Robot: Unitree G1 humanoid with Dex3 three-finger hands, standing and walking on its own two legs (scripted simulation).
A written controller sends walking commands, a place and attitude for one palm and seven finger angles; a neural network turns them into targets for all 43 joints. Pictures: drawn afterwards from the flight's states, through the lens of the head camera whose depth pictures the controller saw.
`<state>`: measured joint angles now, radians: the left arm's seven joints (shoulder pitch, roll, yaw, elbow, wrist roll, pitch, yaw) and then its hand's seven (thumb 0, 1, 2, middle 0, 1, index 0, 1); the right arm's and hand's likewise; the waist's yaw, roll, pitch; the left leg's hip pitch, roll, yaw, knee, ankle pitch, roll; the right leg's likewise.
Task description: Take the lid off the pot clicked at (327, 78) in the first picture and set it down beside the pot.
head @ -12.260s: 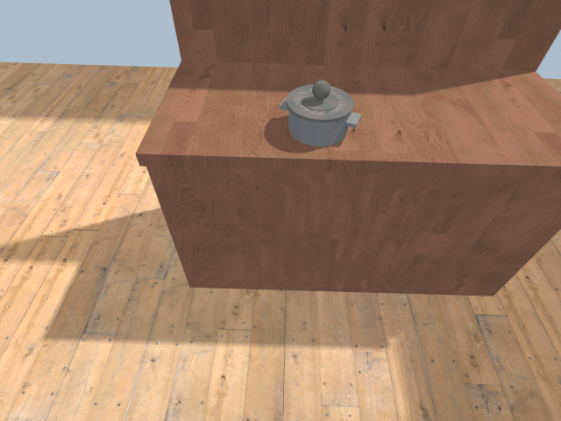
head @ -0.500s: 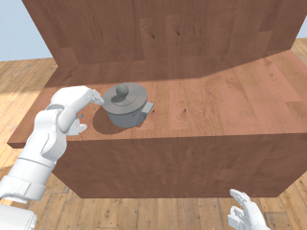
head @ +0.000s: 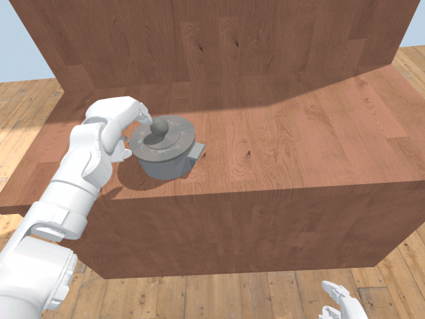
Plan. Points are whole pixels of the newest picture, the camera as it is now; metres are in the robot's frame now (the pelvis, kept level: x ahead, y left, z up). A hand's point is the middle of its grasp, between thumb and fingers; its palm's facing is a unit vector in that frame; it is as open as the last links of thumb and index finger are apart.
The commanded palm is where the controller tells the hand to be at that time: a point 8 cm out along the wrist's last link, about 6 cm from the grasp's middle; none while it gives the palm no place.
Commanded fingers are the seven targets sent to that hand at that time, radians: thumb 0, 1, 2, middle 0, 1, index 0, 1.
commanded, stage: move the open hand above the knob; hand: left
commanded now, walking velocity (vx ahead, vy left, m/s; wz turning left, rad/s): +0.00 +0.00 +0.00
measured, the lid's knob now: (159, 127) +0.54 +0.15 +0.06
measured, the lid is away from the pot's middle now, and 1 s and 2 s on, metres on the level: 0.00 0.00 0.00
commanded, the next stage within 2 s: lower the open fingers around the knob in 1.28 s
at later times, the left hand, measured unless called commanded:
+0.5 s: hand (147, 112) +0.50 +0.15 +0.14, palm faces -0.30 -0.06 -0.95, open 10.3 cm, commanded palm +0.50 +0.16 +0.21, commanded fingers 0.00 -0.34 1.47 -0.82 -0.08 -0.82 -0.08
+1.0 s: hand (147, 108) +0.51 +0.16 +0.14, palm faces -0.29 -0.06 -0.95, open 10.3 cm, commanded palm +0.50 +0.15 +0.21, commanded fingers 0.00 -0.34 1.47 -0.82 -0.08 -0.82 -0.08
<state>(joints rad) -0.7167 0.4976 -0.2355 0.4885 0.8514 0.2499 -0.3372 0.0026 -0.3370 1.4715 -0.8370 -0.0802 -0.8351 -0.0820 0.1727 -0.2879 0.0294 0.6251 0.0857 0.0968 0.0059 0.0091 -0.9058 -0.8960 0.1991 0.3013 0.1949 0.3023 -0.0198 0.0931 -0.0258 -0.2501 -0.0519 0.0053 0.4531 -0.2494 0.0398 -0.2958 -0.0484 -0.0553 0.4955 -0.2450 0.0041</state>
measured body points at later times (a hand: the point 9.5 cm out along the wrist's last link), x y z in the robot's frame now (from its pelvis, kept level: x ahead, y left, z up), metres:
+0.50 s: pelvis +0.01 +0.01 +0.00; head +0.05 -0.02 +0.45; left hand +0.51 +0.15 +0.19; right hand +0.07 -0.26 -0.14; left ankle -0.01 +0.10 -0.74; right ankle +0.01 -0.12 -0.74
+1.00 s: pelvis +0.02 +0.01 +0.00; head +0.07 -0.01 +0.45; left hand +0.52 +0.16 +0.19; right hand +0.08 -0.25 -0.14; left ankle -0.01 +0.10 -0.74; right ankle +0.01 -0.12 -0.74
